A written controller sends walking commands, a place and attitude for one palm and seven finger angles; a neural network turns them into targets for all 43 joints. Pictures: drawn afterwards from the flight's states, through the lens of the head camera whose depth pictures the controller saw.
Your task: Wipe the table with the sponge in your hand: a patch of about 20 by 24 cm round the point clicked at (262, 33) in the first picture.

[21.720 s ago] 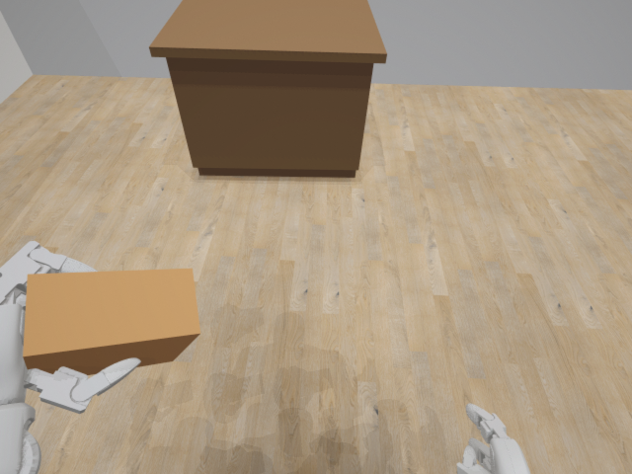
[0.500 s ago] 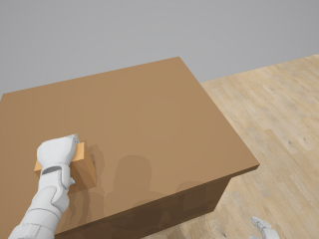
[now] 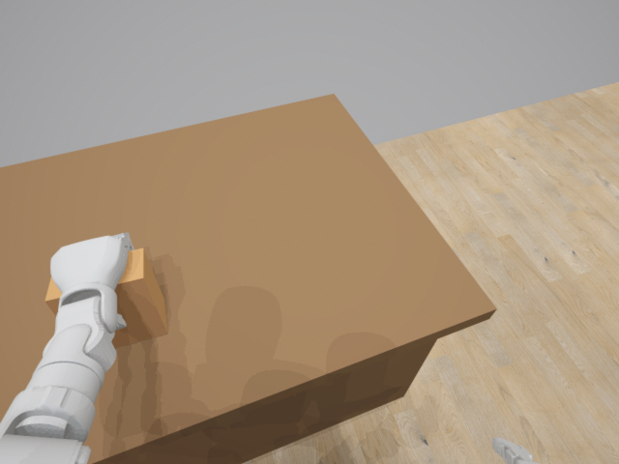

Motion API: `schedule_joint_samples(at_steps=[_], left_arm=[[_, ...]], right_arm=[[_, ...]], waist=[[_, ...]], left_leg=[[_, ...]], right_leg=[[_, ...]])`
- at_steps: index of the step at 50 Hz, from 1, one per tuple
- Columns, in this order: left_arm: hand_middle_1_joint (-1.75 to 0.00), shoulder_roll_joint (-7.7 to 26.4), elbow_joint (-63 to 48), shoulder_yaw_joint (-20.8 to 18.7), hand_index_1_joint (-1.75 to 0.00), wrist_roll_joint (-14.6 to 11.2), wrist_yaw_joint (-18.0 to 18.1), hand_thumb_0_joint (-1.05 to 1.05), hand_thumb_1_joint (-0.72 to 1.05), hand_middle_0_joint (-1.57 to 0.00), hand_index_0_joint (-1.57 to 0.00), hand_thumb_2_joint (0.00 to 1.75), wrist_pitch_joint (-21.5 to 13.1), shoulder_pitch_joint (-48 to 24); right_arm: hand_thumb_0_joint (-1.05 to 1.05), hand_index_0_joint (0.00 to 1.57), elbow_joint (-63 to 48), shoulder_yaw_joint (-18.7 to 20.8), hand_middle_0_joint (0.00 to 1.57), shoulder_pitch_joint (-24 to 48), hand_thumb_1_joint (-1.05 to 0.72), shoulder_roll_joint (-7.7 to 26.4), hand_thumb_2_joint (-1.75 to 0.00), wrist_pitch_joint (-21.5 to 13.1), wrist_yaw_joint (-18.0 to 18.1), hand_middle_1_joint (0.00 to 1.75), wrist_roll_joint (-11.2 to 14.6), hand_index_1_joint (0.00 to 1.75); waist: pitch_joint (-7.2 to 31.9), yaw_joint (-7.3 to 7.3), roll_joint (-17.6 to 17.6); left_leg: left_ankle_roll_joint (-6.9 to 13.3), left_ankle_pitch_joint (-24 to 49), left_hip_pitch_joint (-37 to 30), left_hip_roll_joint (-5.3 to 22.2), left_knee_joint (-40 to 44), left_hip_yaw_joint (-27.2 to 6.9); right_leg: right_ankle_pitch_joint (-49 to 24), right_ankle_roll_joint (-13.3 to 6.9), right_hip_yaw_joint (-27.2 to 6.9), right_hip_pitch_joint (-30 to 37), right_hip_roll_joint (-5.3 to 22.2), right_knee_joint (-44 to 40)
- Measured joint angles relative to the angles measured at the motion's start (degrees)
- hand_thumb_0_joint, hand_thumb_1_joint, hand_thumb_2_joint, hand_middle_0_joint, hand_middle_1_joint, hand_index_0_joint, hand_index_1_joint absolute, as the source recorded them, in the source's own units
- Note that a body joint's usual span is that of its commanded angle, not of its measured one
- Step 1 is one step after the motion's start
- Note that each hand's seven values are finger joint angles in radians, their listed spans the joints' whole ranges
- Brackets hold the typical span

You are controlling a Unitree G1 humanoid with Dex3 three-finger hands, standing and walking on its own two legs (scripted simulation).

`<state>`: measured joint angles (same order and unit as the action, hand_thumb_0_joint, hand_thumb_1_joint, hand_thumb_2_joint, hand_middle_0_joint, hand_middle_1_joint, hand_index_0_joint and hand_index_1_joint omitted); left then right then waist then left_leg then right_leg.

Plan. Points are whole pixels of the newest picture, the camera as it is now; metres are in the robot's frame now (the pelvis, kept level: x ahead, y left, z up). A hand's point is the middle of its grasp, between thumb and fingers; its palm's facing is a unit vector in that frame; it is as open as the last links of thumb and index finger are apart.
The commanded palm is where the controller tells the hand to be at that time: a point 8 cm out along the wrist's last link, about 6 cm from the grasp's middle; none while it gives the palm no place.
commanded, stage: wipe forward along the first lane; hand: left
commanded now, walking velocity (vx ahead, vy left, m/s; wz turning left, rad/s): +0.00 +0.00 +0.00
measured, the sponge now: (118, 311) +0.32 +0.33 -0.04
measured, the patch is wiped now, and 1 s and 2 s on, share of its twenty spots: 0.40 0.55 0.60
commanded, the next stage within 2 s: slide across to the middle lane in 0.56 s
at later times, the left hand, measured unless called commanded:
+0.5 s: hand (103, 258) +0.38 +0.36 +0.01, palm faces -0.13 +0.01 -0.99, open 10.6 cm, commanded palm +0.37 +0.34 +0.05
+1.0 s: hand (123, 238) +0.42 +0.34 +0.02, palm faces -0.10 +0.00 -0.99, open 10.6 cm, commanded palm +0.40 +0.31 +0.07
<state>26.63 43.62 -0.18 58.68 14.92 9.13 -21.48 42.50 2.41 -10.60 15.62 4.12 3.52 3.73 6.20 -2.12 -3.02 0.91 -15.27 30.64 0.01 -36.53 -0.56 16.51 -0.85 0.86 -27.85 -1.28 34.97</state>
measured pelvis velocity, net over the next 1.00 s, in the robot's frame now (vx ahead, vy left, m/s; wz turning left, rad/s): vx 0.01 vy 0.02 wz -0.01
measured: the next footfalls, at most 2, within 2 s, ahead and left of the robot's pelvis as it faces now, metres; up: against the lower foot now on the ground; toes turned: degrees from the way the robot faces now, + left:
none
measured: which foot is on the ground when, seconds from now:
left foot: down 0.00-1.00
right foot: down 0.00-1.00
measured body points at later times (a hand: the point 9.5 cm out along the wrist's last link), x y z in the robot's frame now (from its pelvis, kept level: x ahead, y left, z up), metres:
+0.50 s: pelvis +0.00 +0.01 -0.01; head +0.06 +0.02 +0.44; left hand +0.38 +0.35 +0.07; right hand +0.10 -0.26 -0.13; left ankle +0.03 +0.11 -0.72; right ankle +0.01 -0.11 -0.72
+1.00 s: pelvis +0.01 +0.02 +0.00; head +0.07 +0.03 +0.44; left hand +0.42 +0.33 +0.07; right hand +0.09 -0.24 -0.14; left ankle +0.03 +0.11 -0.72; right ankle +0.01 -0.11 -0.72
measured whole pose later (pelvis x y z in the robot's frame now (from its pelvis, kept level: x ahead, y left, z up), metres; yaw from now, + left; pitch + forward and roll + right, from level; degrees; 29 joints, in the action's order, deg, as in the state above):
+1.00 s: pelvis +0.01 +0.02 +0.00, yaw +0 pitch +13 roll -2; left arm 28.1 56.5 2.1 58.7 16.3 10.2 -36.9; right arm 44.9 2.4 -13.8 14.2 5.5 1.8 3.6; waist 6.8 0.9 -2.3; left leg 2.6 -16.6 34.4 -0.8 -37.8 0.0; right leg 16.5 0.8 0.3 -30.4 -0.5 33.7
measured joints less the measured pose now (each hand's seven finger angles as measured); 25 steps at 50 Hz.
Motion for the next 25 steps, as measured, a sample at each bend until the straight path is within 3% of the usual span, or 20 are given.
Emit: schedule_joint_samples(at_steps=[25], left_arm=[[-1.32,4.3,12.0,-1.4,-1.3,2.0,0.2,0.01,-0.55,-0.66,-0.7,1.03,-2.8,-11.9]], right_arm=[[0.01,0.2,0.5,-0.2,0.2,-2.7,-0.9,-0.2,-0.9,0.9,-0.7,0.3,-0.3,0.3]], waist=[[0.7,2.39,1.0]], left_leg=[[1.0,-0.7,5.6,-0.3,-2.7,0.0]], right_leg=[[-0.1,1.0,0.0,-4.7,0.3,1.0]])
